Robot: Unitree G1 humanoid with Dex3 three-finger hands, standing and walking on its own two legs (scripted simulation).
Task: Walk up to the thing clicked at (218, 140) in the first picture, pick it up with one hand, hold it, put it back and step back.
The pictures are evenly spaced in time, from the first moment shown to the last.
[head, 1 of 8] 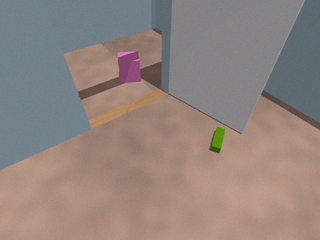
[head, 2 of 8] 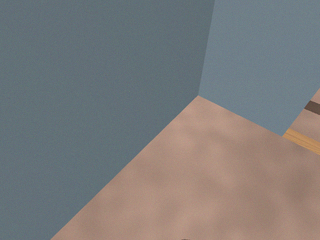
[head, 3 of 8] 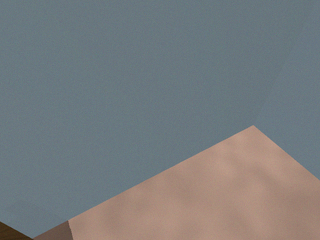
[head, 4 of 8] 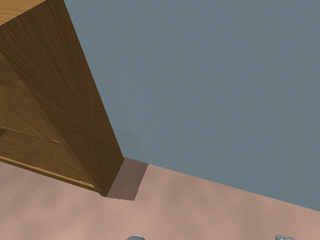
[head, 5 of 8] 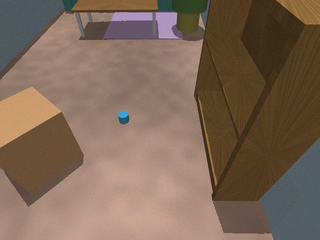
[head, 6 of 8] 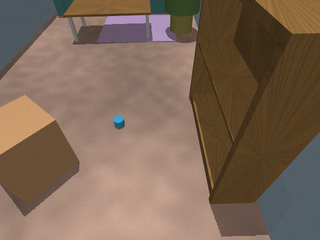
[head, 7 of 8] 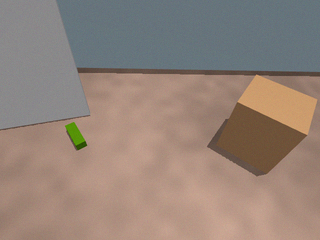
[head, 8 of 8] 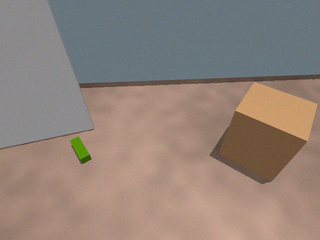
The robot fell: no
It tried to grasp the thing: no
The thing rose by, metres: 0.00
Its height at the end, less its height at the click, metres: +0.00
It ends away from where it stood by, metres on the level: 0.00
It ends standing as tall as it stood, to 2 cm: yes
